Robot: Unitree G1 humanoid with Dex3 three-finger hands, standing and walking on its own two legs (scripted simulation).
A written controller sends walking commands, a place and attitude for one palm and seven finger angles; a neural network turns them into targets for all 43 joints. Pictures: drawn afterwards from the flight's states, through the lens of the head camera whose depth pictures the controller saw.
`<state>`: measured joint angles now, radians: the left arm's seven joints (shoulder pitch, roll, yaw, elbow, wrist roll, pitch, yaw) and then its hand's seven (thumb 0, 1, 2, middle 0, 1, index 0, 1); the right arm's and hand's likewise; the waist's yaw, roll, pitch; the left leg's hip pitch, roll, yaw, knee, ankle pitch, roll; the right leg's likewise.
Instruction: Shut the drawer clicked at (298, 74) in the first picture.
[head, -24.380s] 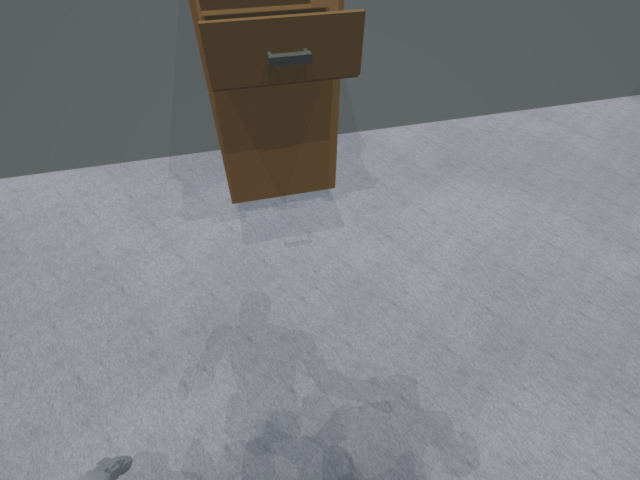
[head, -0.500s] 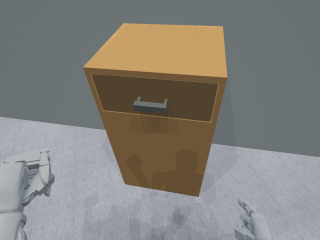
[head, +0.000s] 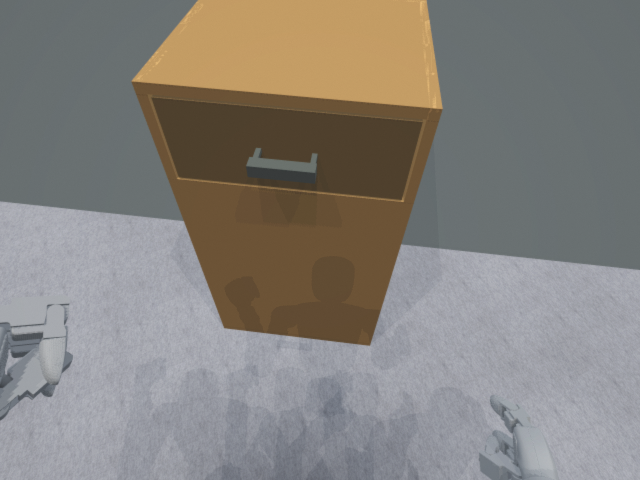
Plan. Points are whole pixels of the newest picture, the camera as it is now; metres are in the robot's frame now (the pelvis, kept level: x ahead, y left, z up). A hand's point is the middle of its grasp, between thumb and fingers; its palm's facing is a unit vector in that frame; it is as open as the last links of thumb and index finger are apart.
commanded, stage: step back with the hand held close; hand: left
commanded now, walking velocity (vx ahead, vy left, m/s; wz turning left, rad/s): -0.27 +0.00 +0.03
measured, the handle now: (284, 162) +0.61 +0.11 +0.02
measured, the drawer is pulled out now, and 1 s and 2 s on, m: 0.00 0.00 0.00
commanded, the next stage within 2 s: stop stepping back and stand still in 0.92 s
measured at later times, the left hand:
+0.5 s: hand out of the picture +0.14 +0.27 +0.18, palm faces +0.36 -0.80 -0.49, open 3.3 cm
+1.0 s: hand out of the picture +0.02 +0.25 +0.19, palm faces +0.40 -0.83 -0.40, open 3.2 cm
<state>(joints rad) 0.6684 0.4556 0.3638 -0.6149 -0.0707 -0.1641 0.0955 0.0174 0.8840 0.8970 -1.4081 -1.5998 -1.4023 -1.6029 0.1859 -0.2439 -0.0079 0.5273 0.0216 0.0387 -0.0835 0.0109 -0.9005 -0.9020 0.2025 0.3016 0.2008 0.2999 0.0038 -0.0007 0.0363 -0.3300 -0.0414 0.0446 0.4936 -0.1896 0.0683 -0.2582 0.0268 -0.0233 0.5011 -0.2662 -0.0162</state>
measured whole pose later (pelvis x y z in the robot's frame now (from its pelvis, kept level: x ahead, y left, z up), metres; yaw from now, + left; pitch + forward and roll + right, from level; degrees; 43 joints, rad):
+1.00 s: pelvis -0.16 +0.00 -0.01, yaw -1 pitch +1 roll -1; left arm 0.55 0.41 0.41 -0.55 -0.08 -0.25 0.11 0.01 0.88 0.90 -1.41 -1.60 -1.41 -1.60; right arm 0.22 -0.25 0.01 0.64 0.00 -0.03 -0.09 0.01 -0.90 -0.90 0.21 0.30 0.20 0.30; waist 0.03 -0.01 -0.06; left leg -0.39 0.01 -0.02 0.56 -0.08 0.01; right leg -0.19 0.05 0.01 0.54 -0.36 -0.01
